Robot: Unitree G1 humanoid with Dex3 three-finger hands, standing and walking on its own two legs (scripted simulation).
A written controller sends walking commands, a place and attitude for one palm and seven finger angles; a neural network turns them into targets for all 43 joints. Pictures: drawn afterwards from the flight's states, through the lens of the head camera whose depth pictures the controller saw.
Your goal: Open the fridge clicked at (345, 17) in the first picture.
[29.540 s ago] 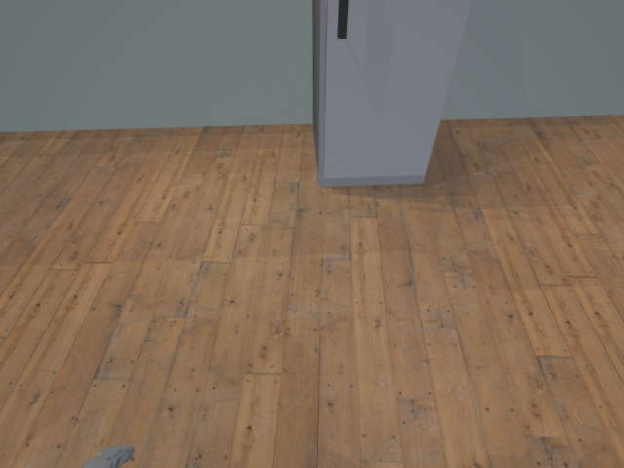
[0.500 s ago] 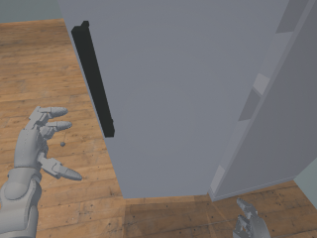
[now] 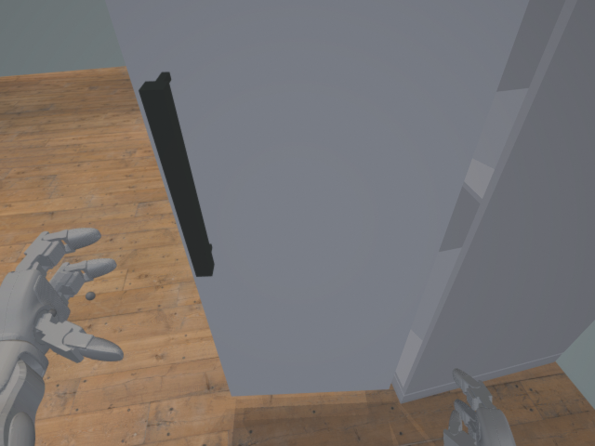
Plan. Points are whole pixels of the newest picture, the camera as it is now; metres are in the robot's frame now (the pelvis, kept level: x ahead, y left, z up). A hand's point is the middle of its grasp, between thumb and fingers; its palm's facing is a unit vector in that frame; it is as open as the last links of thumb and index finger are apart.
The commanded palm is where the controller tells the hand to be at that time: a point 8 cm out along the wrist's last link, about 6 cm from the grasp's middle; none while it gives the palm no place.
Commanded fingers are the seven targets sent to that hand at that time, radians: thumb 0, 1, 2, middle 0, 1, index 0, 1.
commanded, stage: draw the hand back to the body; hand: left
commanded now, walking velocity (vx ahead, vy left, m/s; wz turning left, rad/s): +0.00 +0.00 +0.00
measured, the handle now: (188, 188) +0.43 +0.23 +0.15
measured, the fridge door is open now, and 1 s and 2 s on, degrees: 79 79 79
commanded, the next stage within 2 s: step back with the hand held close in 1.16 s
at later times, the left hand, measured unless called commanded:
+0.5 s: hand (60, 303) +0.20 +0.28 +0.16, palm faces +0.46 -0.82 -0.33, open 11.6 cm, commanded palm +0.15 +0.32 +0.17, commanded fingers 0.00 0.43 0.67 -0.22 -0.58 -0.22 -0.58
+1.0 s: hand (45, 309) +0.19 +0.29 +0.17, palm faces +0.49 -0.80 -0.35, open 7.6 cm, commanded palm +0.14 +0.32 +0.19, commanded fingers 0.00 0.90 0.90 -0.20 -0.30 -0.20 -0.30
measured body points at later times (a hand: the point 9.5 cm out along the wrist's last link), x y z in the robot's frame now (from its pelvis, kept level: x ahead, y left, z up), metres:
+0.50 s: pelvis -0.01 +0.02 +0.01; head -0.04 +0.00 +0.46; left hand +0.17 +0.33 +0.18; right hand +0.17 -0.20 -0.08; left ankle +0.01 +0.13 -0.73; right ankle -0.01 -0.11 -0.73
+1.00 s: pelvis +0.00 +0.02 +0.01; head -0.03 +0.00 +0.46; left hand +0.16 +0.33 +0.19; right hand +0.20 -0.20 -0.06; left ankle +0.01 +0.13 -0.73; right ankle +0.00 -0.11 -0.73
